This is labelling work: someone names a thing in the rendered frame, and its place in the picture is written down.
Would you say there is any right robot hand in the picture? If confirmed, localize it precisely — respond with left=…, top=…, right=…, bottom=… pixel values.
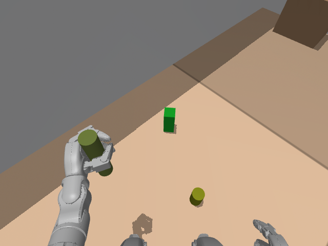
left=253, top=219, right=288, bottom=246

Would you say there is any left robot arm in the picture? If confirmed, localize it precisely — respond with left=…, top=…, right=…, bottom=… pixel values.
left=48, top=175, right=92, bottom=246

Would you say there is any left robot hand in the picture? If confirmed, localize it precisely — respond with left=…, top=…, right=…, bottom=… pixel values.
left=64, top=125, right=115, bottom=178

